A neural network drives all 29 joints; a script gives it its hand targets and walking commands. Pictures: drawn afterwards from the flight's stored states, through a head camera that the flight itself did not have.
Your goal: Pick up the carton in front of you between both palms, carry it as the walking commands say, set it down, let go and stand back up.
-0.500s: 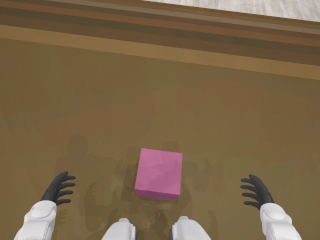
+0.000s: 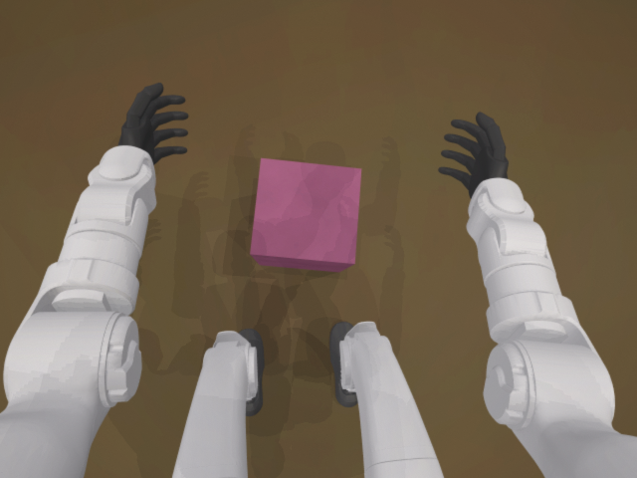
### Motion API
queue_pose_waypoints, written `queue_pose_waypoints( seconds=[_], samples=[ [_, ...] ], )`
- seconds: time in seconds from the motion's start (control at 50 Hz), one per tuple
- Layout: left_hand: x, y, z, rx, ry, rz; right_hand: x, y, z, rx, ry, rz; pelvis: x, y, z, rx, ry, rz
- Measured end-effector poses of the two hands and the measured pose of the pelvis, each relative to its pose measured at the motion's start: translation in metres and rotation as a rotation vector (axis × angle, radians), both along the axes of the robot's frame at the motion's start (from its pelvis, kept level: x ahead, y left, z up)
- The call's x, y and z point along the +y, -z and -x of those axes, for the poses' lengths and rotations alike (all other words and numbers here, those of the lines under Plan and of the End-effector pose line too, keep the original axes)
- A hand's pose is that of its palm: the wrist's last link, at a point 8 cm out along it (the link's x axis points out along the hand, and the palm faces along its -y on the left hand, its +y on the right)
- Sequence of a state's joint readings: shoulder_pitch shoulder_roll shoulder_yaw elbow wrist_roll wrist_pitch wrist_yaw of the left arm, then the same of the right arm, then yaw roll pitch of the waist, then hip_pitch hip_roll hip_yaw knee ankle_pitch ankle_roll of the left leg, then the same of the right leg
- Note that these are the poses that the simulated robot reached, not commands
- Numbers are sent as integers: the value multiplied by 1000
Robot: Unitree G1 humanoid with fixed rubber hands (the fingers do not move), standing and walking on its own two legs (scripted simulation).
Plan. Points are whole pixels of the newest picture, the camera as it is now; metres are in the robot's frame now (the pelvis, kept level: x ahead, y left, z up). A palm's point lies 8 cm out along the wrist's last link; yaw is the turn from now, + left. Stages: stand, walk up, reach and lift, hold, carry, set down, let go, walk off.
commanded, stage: reach and lift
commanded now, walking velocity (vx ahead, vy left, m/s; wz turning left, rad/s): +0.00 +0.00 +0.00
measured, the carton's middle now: (304, 222) +0.48 -0.03 -0.53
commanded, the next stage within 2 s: none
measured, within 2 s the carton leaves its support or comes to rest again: leaves its support in 1.86 s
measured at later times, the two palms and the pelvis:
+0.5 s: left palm (193, 179) +0.51 +0.16 -0.27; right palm (424, 197) +0.46 -0.23 -0.26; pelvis +0.02 +0.00 -0.11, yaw -1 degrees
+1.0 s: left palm (219, 207) +0.51 +0.15 -0.45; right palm (390, 221) +0.46 -0.22 -0.45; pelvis -0.03 +0.00 -0.27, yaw -1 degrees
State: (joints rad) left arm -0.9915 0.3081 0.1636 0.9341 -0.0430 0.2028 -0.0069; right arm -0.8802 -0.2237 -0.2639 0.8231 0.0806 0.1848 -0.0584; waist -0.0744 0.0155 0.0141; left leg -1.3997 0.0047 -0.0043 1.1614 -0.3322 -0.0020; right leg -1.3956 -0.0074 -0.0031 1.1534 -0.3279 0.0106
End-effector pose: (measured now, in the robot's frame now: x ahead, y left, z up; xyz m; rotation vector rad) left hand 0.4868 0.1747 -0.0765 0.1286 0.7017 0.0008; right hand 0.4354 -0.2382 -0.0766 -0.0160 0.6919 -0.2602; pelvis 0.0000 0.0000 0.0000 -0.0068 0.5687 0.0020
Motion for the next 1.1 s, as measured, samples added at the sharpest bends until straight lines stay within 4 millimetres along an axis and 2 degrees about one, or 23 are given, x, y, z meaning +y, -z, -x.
queue_pose_waypoints(
  seconds=[0.08,0.14,0.22,0.3,0.38,0.46,0.54,0.62,0.72,0.82,1.0,1.1],
  samples=[
    [-12,8,-26,-30,6,21,9,9,-23,-36,10,-10,1,11,5,59,-1,3],
    [-18,17,-38,-41,11,28,13,19,-32,-50,14,-10,1,14,4,106,-2,3],
    [-20,38,-43,-38,9,30,15,38,-36,-46,17,-10,1,18,-4,169,-2,5],
    [-19,69,-41,-23,-1,27,15,67,-35,-29,20,-8,1,32,-13,232,-1,8],
    [-17,113,-36,-4,-13,21,13,107,-34,-7,20,-8,1,58,-21,291,1,10],
    [-15,165,-30,5,-21,17,12,156,-30,10,21,-6,1,92,-22,332,1,12],
    [-15,215,-22,0,-18,18,11,205,-24,14,19,-2,2,130,-16,340,2,14],
    [-15,254,-19,-16,-18,20,10,244,-21,4,20,-5,2,167,-6,314,4,14],
    [-16,286,-20,-28,-22,17,10,278,-21,-5,24,-10,2,205,10,251,6,14],
    [-19,315,-22,-3,-31,15,14,310,-22,20,24,-17,1,233,24,187,6,14],
    [-25,374,-22,42,-32,15,20,371,-24,69,14,-21,0,269,35,111,11,11],
    [-29,394,-24,27,-25,22,11,383,-32,54,15,2,-1,281,33,85,13,9]
  ],
)
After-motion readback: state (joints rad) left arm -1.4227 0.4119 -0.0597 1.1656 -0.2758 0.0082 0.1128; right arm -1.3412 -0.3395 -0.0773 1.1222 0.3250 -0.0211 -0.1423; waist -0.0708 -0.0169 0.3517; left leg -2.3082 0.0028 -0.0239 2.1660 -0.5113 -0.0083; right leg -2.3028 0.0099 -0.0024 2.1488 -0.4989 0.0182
